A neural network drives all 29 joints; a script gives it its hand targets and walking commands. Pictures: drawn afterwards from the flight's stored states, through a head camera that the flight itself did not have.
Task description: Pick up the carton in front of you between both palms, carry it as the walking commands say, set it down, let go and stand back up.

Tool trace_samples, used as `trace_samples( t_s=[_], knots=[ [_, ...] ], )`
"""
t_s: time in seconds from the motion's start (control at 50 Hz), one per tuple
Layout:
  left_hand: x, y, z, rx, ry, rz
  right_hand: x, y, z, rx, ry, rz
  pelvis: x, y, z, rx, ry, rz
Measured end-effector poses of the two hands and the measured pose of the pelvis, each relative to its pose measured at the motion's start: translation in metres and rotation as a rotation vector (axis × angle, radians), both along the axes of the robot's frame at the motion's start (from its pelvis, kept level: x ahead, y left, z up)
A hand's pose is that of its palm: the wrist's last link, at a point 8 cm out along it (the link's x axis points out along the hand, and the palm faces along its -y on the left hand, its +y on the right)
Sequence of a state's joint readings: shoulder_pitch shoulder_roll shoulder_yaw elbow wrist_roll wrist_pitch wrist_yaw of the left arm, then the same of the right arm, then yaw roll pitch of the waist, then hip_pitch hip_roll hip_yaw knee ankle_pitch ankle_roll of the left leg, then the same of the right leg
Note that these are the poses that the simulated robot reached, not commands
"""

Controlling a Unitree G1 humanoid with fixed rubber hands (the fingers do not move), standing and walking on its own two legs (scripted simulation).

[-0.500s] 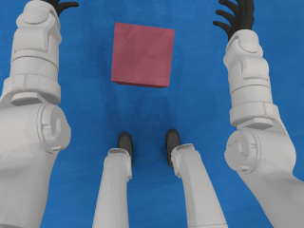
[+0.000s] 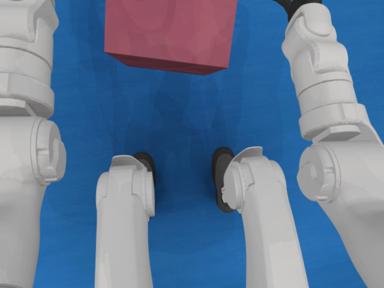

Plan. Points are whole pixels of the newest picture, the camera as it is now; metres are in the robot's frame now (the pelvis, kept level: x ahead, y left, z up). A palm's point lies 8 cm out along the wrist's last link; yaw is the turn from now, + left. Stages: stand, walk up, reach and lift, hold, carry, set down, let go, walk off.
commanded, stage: reach and lift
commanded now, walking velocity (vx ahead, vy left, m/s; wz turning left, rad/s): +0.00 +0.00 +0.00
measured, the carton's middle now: (171, 17) +0.57 +0.04 -0.32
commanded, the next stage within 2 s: none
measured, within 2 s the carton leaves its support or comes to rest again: leaves its support in 1.18 s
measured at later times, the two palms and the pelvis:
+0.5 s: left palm out of the picture +0.58 +0.21 -0.25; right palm (268, 13) +0.56 -0.15 -0.25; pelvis +0.00 +0.01 -0.08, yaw +0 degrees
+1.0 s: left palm out of the picture +0.58 +0.19 -0.25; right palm (256, 16) +0.55 -0.12 -0.25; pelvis -0.01 +0.00 -0.08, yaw +0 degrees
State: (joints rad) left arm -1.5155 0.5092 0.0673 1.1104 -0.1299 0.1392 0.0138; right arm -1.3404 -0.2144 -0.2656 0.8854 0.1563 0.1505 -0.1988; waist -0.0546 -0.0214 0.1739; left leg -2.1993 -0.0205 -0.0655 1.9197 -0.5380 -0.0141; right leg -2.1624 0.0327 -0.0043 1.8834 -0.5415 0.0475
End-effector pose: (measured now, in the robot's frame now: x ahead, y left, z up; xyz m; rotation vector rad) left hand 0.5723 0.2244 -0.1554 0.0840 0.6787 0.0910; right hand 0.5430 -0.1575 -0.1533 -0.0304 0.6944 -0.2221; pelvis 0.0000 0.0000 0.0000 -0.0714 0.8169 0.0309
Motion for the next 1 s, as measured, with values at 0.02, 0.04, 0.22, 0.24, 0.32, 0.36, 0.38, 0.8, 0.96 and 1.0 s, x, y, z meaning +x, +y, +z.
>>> trace_samples(
  t_s=[0.02, 0.04, 0.22, 0.24, 0.32, 0.36, 0.38, 0.8, 0.96, 1.0],
  knots=[
    [0.001, -0.001, -0.006, -0.002, 0.001, -0.001, 0.000, 0.000, -0.006, 0.003, 0.002, -0.002, -0.003, 0.000, -0.008, 0.000, -0.017, -0.001],
    [0.001, -0.003, -0.012, -0.003, 0.004, -0.002, 0.000, 0.000, -0.013, 0.006, 0.005, -0.003, -0.006, 0.001, -0.014, 0.000, -0.033, -0.002],
    [-0.001, -0.010, -0.069, -0.013, 0.054, -0.016, -0.001, 0.007, -0.071, 0.021, 0.050, 0.014, -0.019, 0.004, -0.057, -0.001, -0.144, -0.005],
    [-0.001, -0.011, -0.076, -0.013, 0.057, -0.018, -0.001, 0.007, -0.078, 0.021, 0.054, 0.016, -0.019, 0.005, -0.061, -0.001, -0.152, -0.004],
    [-0.001, -0.011, -0.099, -0.003, 0.062, -0.022, -0.001, 0.007, -0.099, 0.026, 0.057, 0.017, -0.017, 0.006, -0.071, 0.004, -0.199, -0.008],
    [0.000, -0.012, -0.105, -0.004, 0.059, -0.022, 0.001, 0.006, -0.105, 0.022, 0.055, 0.018, -0.014, 0.007, -0.074, 0.006, -0.213, -0.005],
    [0.002, -0.012, -0.106, -0.006, 0.056, -0.021, 0.002, 0.006, -0.106, 0.020, 0.054, 0.020, -0.012, 0.007, -0.076, 0.007, -0.215, -0.005],
    [0.002, -0.036, -0.096, -0.034, 0.035, -0.058, 0.008, 0.030, -0.098, 0.056, 0.026, 0.076, -0.012, 0.002, -0.077, 0.011, -0.212, -0.007],
    [0.004, -0.039, -0.094, -0.015, 0.058, -0.071, 0.009, 0.038, -0.098, 0.072, 0.026, 0.054, -0.014, 0.004, -0.078, 0.008, -0.232, -0.004],
    [0.006, -0.038, -0.094, -0.028, 0.064, -0.076, 0.011, 0.036, -0.098, 0.080, 0.033, 0.067, -0.012, 0.005, -0.081, 0.008, -0.228, -0.007]
  ],
)
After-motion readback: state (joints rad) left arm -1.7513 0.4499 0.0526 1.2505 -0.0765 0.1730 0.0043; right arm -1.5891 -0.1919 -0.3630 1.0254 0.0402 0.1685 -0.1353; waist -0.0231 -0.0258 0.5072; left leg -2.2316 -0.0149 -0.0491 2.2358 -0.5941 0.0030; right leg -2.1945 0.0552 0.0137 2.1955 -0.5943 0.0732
